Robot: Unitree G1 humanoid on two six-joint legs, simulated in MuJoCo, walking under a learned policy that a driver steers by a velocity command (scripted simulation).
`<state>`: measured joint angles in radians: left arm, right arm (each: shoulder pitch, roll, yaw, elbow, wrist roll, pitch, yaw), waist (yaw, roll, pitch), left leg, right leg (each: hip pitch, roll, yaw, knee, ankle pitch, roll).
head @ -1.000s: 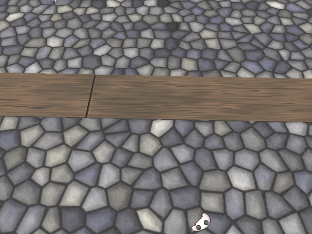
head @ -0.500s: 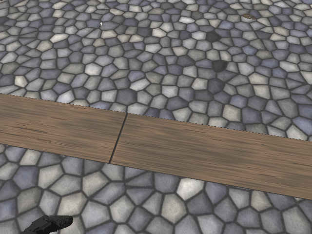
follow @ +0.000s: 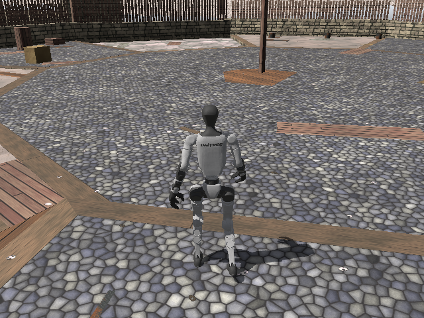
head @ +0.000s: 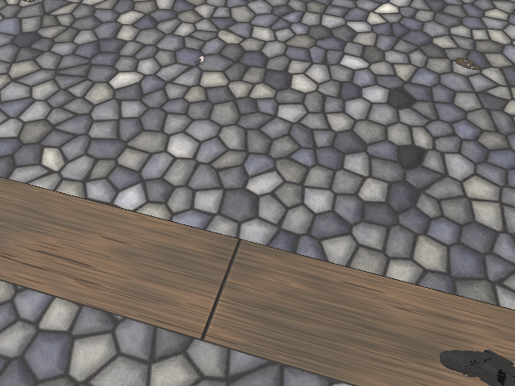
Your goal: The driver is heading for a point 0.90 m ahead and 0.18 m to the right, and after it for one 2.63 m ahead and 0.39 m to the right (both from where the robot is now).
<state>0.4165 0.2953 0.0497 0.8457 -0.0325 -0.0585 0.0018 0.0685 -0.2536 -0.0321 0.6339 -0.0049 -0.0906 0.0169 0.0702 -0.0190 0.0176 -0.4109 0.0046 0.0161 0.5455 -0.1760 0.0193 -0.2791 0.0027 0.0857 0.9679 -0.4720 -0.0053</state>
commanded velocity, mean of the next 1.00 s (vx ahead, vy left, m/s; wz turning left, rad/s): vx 0.50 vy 0.00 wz -0.28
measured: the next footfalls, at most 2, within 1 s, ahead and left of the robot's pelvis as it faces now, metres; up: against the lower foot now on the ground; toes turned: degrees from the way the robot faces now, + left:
right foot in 0.44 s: +0.35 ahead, -0.18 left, +0.00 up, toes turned -18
left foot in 0.98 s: +0.72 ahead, -0.09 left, +0.00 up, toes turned -16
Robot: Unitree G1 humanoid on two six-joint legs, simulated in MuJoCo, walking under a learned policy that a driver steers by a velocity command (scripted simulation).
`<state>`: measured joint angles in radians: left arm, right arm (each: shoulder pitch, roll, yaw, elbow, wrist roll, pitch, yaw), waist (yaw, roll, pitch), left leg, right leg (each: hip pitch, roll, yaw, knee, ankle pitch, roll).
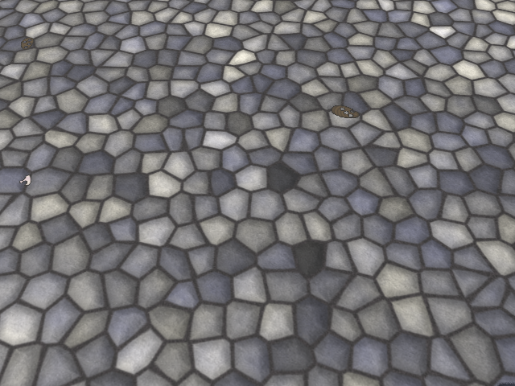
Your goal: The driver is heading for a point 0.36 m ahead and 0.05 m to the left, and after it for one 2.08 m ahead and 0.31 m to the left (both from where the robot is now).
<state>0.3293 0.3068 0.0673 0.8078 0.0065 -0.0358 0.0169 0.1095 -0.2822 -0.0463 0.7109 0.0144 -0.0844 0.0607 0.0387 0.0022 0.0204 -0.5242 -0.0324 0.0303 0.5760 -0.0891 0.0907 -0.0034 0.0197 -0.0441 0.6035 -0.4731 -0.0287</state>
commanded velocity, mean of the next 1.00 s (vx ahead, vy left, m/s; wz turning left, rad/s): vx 0.22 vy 0.00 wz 0.34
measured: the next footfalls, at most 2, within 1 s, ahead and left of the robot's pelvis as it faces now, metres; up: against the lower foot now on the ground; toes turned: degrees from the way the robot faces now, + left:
right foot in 0.46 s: +0.45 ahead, -0.07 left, -0.04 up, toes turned +23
left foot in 0.82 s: +0.29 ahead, +0.15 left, +0.00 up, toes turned +18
